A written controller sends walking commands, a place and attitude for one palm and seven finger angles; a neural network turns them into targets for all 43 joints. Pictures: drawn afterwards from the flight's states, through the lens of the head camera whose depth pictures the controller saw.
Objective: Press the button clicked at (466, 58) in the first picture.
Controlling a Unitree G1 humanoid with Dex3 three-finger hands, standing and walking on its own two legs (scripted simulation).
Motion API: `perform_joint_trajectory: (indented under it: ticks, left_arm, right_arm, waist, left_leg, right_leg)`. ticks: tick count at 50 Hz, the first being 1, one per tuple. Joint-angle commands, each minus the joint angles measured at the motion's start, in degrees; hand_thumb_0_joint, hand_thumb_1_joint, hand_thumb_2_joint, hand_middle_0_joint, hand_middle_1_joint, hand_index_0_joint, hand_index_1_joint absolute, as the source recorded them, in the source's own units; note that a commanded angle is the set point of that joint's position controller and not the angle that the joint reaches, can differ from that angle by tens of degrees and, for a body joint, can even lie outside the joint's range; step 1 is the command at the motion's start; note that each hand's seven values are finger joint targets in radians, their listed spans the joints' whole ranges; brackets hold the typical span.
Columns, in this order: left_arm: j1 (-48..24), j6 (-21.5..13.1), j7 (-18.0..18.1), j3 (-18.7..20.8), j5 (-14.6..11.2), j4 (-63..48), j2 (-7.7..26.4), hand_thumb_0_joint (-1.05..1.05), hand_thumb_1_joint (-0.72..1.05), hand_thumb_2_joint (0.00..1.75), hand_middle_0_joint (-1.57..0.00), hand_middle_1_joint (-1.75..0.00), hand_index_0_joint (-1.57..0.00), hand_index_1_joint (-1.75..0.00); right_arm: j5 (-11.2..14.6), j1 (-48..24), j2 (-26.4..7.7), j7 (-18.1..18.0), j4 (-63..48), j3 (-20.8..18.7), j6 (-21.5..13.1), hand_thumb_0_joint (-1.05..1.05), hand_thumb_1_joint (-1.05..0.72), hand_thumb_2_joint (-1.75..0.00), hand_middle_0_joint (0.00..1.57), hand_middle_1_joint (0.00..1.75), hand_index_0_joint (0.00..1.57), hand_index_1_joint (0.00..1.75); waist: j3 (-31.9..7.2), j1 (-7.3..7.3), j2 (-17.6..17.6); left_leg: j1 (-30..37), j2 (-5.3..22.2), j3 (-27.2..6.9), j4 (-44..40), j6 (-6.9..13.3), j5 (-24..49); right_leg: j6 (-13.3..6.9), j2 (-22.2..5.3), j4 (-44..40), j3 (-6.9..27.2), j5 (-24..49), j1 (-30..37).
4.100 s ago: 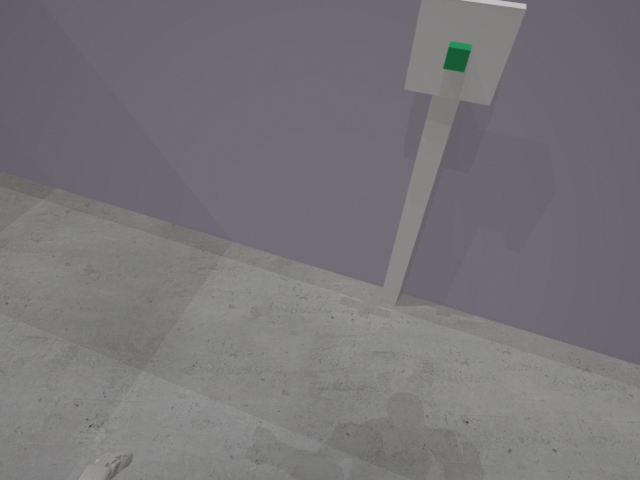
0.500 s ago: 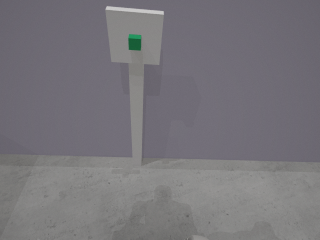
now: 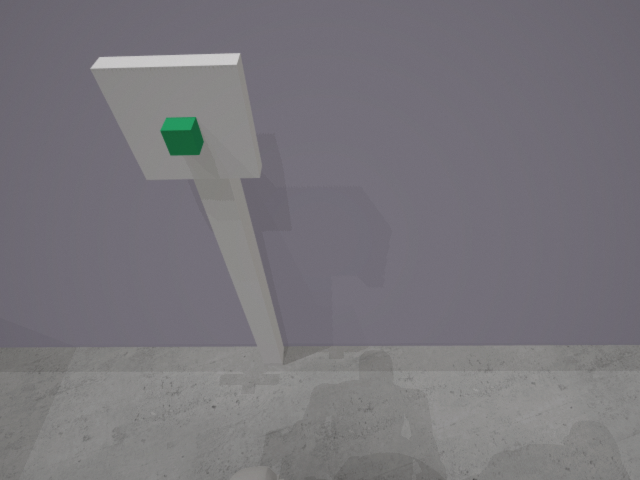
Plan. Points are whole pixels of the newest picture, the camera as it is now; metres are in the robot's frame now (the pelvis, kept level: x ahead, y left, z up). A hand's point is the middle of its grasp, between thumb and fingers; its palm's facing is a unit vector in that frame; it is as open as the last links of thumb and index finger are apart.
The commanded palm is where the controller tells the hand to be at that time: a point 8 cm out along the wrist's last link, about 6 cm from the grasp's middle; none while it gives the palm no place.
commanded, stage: come to a stop and stand still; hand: left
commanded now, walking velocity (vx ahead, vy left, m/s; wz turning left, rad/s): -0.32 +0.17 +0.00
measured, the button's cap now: (183, 134) +0.51 +0.21 +0.16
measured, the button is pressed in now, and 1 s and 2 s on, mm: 0 0 0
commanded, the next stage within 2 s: none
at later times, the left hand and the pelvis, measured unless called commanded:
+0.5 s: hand out of the picture +0.03 +0.27 -0.19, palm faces +0.05 -0.98 -0.20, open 7.3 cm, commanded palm none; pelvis +0.00 +0.07 +0.00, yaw -1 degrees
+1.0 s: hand out of the picture -0.07 +0.18 -0.16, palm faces +0.02 -0.98 -0.20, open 7.3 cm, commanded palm none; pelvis -0.05 +0.01 +0.01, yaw -2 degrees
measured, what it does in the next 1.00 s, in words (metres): steps on the spot: left foot, then right foot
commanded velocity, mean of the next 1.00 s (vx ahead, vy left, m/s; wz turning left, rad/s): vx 0.01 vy -0.02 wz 0.00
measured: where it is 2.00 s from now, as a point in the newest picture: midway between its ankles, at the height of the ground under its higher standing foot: outside the picture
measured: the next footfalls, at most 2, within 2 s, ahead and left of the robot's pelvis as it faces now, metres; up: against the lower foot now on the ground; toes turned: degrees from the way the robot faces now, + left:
left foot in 0.28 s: +0.09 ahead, +0.15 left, +0.00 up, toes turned +6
right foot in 0.82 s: -0.06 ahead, -0.08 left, +0.00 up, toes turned -6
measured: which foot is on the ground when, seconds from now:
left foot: up 0.00-0.26, down 0.28-0.82, up 0.84-1.00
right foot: down 0.00-0.30, up 0.32-0.80, down 0.82-1.00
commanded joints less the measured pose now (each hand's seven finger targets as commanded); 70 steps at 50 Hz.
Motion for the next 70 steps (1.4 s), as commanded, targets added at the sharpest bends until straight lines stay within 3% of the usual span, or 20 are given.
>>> perform_joint_trajectory:
  ticks: [1,10,13,14,15,16,20,24,32,38,40,41,42,45,47,52,58,60,63,70]
  left_arm:
    - [5.69,1.21,1.01,2.15,0.03,-1.83,9.13,0.0,0.9,0.9,-0.2,-0.3,-0.2,-0.3]
    - [2.95,3.01,0.96,3.21,0.94,-4.64,11.73,0.0,0.9,0.9,-0.2,-0.3,-0.2,-0.3]
    - [2.95,3.51,0.68,3.12,0.18,-4.62,11.49,0.0,0.9,0.9,-0.2,-0.3,-0.2,-0.3]
    - [5.61,3.69,0.58,2.62,-0.26,-5.03,9.01,0.0,0.9,0.9,-0.2,-0.3,-0.2,-0.3]
    - [8.27,3.91,0.74,1.77,-0.78,-5.47,6.48,0.0,0.9,0.9,-0.2,-0.3,-0.2,-0.3]
    - [7.54,4.28,1.22,1.94,-0.56,-5.6,7.75,0.0,0.9,0.9,-0.2,-0.3,-0.2,-0.3]
    - [6.92,4.84,0.01,2.91,0.05,-3.89,8.14,0.0,0.9,0.9,-0.2,-0.3,-0.2,-0.3]
    - [8.0,5.64,-0.68,3.2,0.15,-3.48,8.33,0.0,0.9,0.9,-0.2,-0.3,-0.2,-0.3]
    - [4.71,6.08,-1.76,1.95,0.31,-3.64,6.28,0.0,0.9,0.9,-0.2,-0.3,-0.2,-0.3]
    - [15.32,4.97,-1.47,0.7,-0.45,1.47,3.68,0.0,0.9,0.9,-0.2,-0.3,-0.2,-0.3]
    - [18.82,4.11,-0.77,1.06,0.34,2.85,7.02,0.0,0.9,0.9,-0.2,-0.3,-0.2,-0.3]
    - [16.67,3.68,-0.33,1.56,0.81,1.86,10.93,0.0,0.9,0.9,-0.2,-0.3,-0.2,-0.3]
    - [10.62,3.81,-0.07,1.2,0.28,-0.7,12.05,0.0,0.9,0.9,-0.2,-0.3,-0.2,-0.3]
    - [3.84,1.7,0.12,0.72,-0.31,-1.63,8.28,0.0,0.9,0.9,-0.2,-0.3,-0.2,-0.3]
    - [7.1,0.81,-0.26,-0.2,-0.4,-0.3,5.71,0.0,0.9,0.9,-0.2,-0.3,-0.2,-0.3]
    - [15.3,0.4,0.15,-0.37,-0.3,2.72,4.18,0.0,0.9,0.9,-0.2,-0.3,-0.2,-0.3]
    - [14.59,0.55,0.43,0.15,0.45,4.36,4.72,0.0,0.9,0.9,-0.2,-0.3,-0.2,-0.3]
    - [13.16,0.77,0.39,-0.05,-0.01,4.95,4.1,0.0,0.9,0.9,-0.2,-0.3,-0.2,-0.3]
    - [16.44,1.34,0.66,-0.82,-0.43,6.06,0.43,0.0,0.9,0.9,-0.2,-0.3,-0.2,-0.3]
    - [14.54,2.38,0.56,-1.37,-0.32,7.28,1.69,0.0,0.9,0.9,-0.2,-0.3,-0.2,-0.3]
  right_arm:
    - [-0.22,2.9,-1.92,0.54,-2.81,-0.66,1.71,0.0,-0.9,-0.9,0.2,0.3,0.2,0.3]
    - [0.14,-5.63,-3.61,0.85,-8.3,-1.45,1.76,0.0,-0.9,-0.9,0.2,0.3,0.2,0.3]
    - [-0.19,-2.25,-4.92,0.69,-7.17,-1.46,0.74,0.0,-0.9,-0.9,0.2,0.3,0.2,0.3]
    - [-0.63,-0.45,-8.98,0.59,-7.36,-2.06,-0.23,0.0,-0.9,-0.9,0.2,0.3,0.2,0.3]
    - [-0.17,1.09,-13.78,0.42,-8.14,-2.68,-0.42,0.0,-0.9,-0.9,0.2,0.3,0.2,0.3]
    - [-0.12,0.83,-14.32,-0.03,-8.3,-2.68,0.05,0.0,-0.9,-0.9,0.2,0.3,0.2,0.3]
    - [-0.41,-7.62,-8.59,-1.36,-10.31,-0.86,-0.76,0.0,-0.9,-0.9,0.2,0.3,0.2,0.3]
    - [-0.22,-3.48,-8.25,-1.53,-8.98,-0.86,-1.46,0.0,-0.9,-0.9,0.2,0.3,0.2,0.3]
    - [-0.98,1.05,-9.59,-0.65,-5.84,-1.82,-0.9,0.0,-0.9,-0.9,0.2,0.3,0.2,0.3]
    - [-1.29,-0.12,-10.12,0.29,-3.78,-2.1,-0.01,0.0,-0.9,-0.9,0.2,0.3,0.2,0.3]
    - [-0.33,1.06,-5.61,0.64,-3.0,-1.45,0.3,0.0,-0.9,-0.9,0.2,0.3,0.2,0.3]
    - [0.16,0.86,-1.39,0.8,-4.19,-0.44,0.41,0.0,-0.9,-0.9,0.2,0.3,0.2,0.3]
    - [-0.64,-0.91,-3.75,0.9,-5.03,-0.93,0.87,0.0,-0.9,-0.9,0.2,0.3,0.2,0.3]
    - [-0.94,5.23,-3.71,1.78,-1.36,-1.06,1.31,0.0,-0.9,-0.9,0.2,0.3,0.2,0.3]
    - [-0.83,8.12,-2.84,1.96,-0.27,-0.79,0.69,0.0,-0.9,-0.9,0.2,0.3,0.2,0.3]
    - [-0.85,4.42,-3.01,1.39,-1.66,-0.55,0.39,0.0,-0.9,-0.9,0.2,0.3,0.2,0.3]
    - [0.12,2.08,-0.06,0.69,-1.66,0.44,-0.72,0.0,-0.9,-0.9,0.2,0.3,0.2,0.3]
    - [0.38,4.7,0.54,0.4,0.25,0.82,-1.41,0.0,-0.9,-0.9,0.2,0.3,0.2,0.3]
    - [0.13,6.95,-3.75,-0.71,2.05,0.59,-2.82,0.0,-0.9,-0.9,0.2,0.3,0.2,0.3]
    - [0.39,2.8,-3.3,-1.46,2.54,1.44,-2.17,0.0,-0.9,-0.9,0.2,0.3,0.2,0.3]
  waist:
    - [-3.78,1.55,-8.92]
    - [-2.65,1.66,-12.63]
    - [-6.13,-0.28,-9.37]
    - [-10.76,-0.16,1.67]
    - [-13.07,-0.3,14.66]
    - [-12.53,-1.39,11.28]
    - [-6.68,1.51,5.9]
    - [-7.2,0.8,5.92]
    - [-3.5,-1.46,7.88]
    - [-2.62,2.67,8.92]
    - [-1.25,3.7,-1.72]
    - [2.23,3.07,-15.9]
    - [7.45,2.43,-13.15]
    - [8.92,-1.33,-12.38]
    - [9.44,-1.07,-9.52]
    - [6.48,2.57,-10.08]
    - [1.77,2.66,-12.28]
    - [0.57,1.12,-11.91]
    - [-4.12,1.6,-0.65]
    - [1.52,1.43,1.15]
  left_leg:
    - [-2.31,-1.32,-2.08,0.3,-1.17,0.56]
    - [3.58,-2.6,-2.09,-12.33,-0.27,0.33]
    - [15.83,-1.93,0.21,-30.27,0.3,18.79]
    - [25.08,7.43,-7.91,-32.64,3.17,40.92]
    - [28.43,19.91,-20.76,-32.14,10.35,67.98]
    - [22.87,21.05,-16.63,-31.93,14.78,67.16]
    - [17.58,13.37,-10.45,-34.3,12.53,46.11]
    - [18.54,12.07,-10.61,-39.19,9.95,31.03]
    - [15.69,12.58,-14.6,-47.2,9.59,-1.47]
    - [5.97,6.58,-8.29,-49.96,4.5,-13.35]
    - [-0.36,0.52,-2.48,-37.53,1.1,-11.73]
    - [-5.69,-3.92,1.52,-24.45,-0.39,-7.19]
    - [-5.05,-2.3,-1.67,-16.93,0.19,-5.16]
    - [-1.42,-1.62,-3.3,-6.94,0.71,4.67]
    - [-3.06,-1.31,-1.93,-5.88,-0.01,8.18]
    - [-6.1,-0.36,-2.26,-7.09,-0.98,6.49]
    - [5.74,-1.04,-0.1,-22.62,-0.26,1.52]
    - [14.49,-2.31,1.36,-31.79,0.19,11.3]
    - [24.76,5.53,-3.6,-29.71,3.84,35.16]
    - [20.52,4.01,-2.23,-31.68,3.86,34.47]
  right_leg:
    - [-6.12,-18.1,-4.36,9.59,52.29,7.12]
    - [-6.48,-17.48,-0.78,10.18,43.26,4.37]
    - [-1.66,-12.67,6.08,7.5,31.09,2.44]
    - [2.17,-7.41,13.31,4.41,13.75,-2.94]
    - [5.26,-0.55,25.57,4.88,-21.26,-10.53]
    - [4.5,0.6,35.59,10.98,-25.68,-8.36]
    - [5.47,0.76,44.25,14.92,-13.53,-14.26]
    - [6.64,1.02,43.45,15.4,-7.8,-14.71]
    - [5.61,-0.68,22.1,10.67,-12.75,-8.53]
    - [2.98,3.36,-2.06,2.73,-7.75,9.68]
    - [1.01,-3.9,-14.39,11.01,-11.75,14.36]
    - [-3.16,-15.99,-23.66,28.07,-29.37,8.18]
    - [-4.94,-21.13,-27.09,30.99,-33.04,-4.08]
    - [-2.12,-14.42,-25.14,22.26,-20.37,-8.19]
    - [-0.56,-11.53,-21.15,15.55,-9.03,-3.2]
    - [-2.59,-14.08,-17.02,17.14,4.04,6.14]
    - [-4.76,-14.01,-9.84,15.66,20.34,5.8]
    - [-1.62,-9.89,-5.93,12.32,20.52,3.02]
    - [2.27,-5.18,-2.22,9.86,9.75,-1.15]
    - [3.4,-4.88,-5.03,9.36,12.28,1.78]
